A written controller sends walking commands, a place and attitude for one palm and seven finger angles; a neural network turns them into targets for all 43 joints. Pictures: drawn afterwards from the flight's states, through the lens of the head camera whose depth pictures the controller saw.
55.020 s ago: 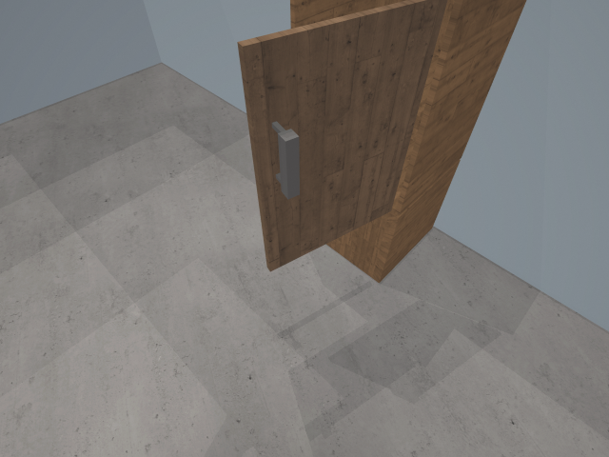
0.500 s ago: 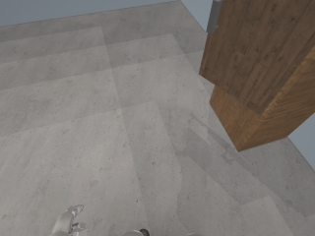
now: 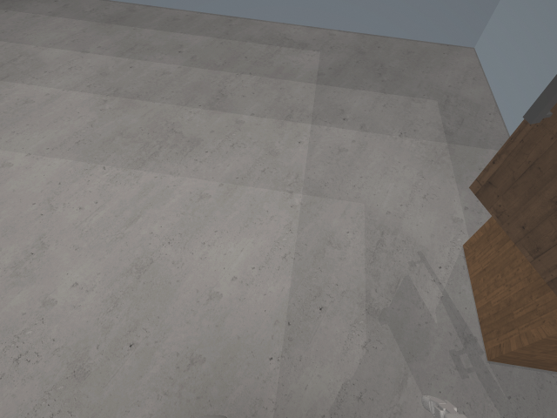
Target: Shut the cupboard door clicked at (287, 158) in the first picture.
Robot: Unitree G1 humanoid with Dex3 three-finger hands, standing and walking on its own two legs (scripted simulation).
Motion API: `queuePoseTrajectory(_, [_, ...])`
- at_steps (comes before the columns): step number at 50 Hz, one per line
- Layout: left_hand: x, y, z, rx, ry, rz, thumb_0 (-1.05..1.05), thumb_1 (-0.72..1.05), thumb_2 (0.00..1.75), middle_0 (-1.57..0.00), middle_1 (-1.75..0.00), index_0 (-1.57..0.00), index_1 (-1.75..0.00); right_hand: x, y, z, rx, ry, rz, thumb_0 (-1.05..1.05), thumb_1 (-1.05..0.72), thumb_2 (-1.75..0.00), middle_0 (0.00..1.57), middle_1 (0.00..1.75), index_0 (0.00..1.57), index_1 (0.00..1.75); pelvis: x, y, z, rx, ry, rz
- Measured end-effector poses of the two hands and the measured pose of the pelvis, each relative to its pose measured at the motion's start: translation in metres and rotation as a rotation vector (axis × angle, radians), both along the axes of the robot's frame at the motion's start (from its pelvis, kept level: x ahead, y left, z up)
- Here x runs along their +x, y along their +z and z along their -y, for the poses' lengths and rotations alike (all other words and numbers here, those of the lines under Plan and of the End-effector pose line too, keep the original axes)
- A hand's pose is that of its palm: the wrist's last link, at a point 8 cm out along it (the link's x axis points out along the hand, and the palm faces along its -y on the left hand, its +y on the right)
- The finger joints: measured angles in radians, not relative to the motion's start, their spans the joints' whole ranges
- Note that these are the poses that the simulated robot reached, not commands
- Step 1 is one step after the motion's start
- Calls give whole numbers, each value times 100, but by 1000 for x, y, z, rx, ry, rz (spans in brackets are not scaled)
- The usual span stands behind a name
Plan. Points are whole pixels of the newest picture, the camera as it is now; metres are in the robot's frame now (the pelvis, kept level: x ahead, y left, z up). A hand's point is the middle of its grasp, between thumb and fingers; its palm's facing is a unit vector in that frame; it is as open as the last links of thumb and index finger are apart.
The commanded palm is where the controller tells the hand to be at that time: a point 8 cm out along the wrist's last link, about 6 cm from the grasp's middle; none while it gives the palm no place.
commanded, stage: walk to a spot facing it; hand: left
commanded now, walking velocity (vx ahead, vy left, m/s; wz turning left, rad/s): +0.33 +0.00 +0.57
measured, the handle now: out of the picture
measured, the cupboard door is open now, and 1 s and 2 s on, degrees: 25 25 25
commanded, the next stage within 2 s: turn to face it in 0.80 s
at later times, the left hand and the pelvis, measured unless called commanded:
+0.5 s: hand (190, 334) +0.25 +0.17 -0.13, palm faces +0.19 -0.95 -0.25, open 7.4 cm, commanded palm none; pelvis +0.17 -0.04 +0.01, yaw +14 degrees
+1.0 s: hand (153, 348) +0.23 +0.23 -0.17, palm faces +0.54 -0.81 -0.23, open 7.4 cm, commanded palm none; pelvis +0.30 +0.03 +0.01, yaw +30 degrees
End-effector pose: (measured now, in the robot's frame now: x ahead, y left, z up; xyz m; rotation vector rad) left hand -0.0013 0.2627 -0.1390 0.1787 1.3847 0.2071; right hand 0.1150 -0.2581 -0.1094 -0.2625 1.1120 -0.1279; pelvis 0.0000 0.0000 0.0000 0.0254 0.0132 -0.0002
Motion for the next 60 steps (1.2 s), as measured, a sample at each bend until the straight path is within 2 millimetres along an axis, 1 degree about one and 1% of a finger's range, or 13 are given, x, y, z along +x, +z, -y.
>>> queuePoseTrajectory(3, [11,4,-8,-2,16,-6,1,91,90,-20,-30,-20,-30,7,8,-9,-10,20,11,0,-91,-89,20,29,20,30,12,6,-3,-7,20,5])
queuePoseTrajectory(6, [41,14,-11,-6,21,59,1,91,90,-20,-30,-20,-30,3,10,-13,-9,25,-36,0,-91,-89,20,29,20,30,26,14,-4,-16,52,8])
queuePoseTrajectory(14, [153,38,6,5,-6,249,1,91,90,-19,-30,-20,-30,-10,-6,-5,37,-5,-225,0,-90,-89,21,29,20,30,79,18,11,-8,113,6])
queuePoseTrajectory(17, [199,40,20,19,-29,296,1,91,90,-20,-30,-20,-30,-3,-19,7,56,-25,-284,0,-90,-89,21,30,20,30,108,11,23,2,126,3])
queuePoseTrajectory(20, [232,38,34,45,-25,356,1,91,90,-20,-30,-20,-30,17,-37,24,65,-18,-336,0,-90,-89,21,30,20,30,136,-1,36,-1,168,5])
queuePoseTrajectory(23, [237,42,46,48,29,353,0,91,90,-20,-30,-20,-30,58,-34,32,55,29,-338,1,-91,-89,21,29,20,30,156,5,42,-5,219,17])
queuePoseTrajectory(26, [228,43,57,33,102,297,0,90,90,-20,-30,-20,-30,113,-21,34,48,80,-286,1,-91,-89,20,29,20,30,179,16,44,-3,261,11])
queuePoseTrajectory(31, [205,39,61,28,245,209,-1,93,90,-20,-30,-20,-30,210,-4,18,36,185,-190,0,-91,-89,20,29,19,30,216,25,42,-10,337,0])
queuePoseTrajectory(38, [168,20,58,-11,402,57,0,92,90,-20,-30,-20,-30,336,4,-47,23,390,-75,0,-91,-89,20,29,19,30,258,19,20,-31,439,10])
queuePoseTrajectory(43, [154,-8,42,-51,489,-25,0,91,90,-20,-30,-20,-30,406,-1,-108,15,512,52,0,-91,-89,20,29,19,30,283,-5,-15,-49,479,17])
queuePoseTrajectory(46, [166,-13,20,-32,515,-21,1,91,90,-20,-30,-20,-30,421,1,-128,3,549,70,0,-91,-89,20,29,19,30,290,-6,-23,-39,513,24])
queuePoseTrajectory(52, [219,8,-16,21,508,121,1,91,90,-20,-30,-20,-30,418,9,-144,-6,556,23,0,-91,-89,20,29,20,30,303,11,-32,-40,526,22])
queuePoseTrajectory(60, [268,22,-9,-2,430,127,0,91,90,-19,-30,-20,-30,401,-1,-139,75,431,-36,0,-91,-89,21,30,20,30,332,18,-34,-31,446,27])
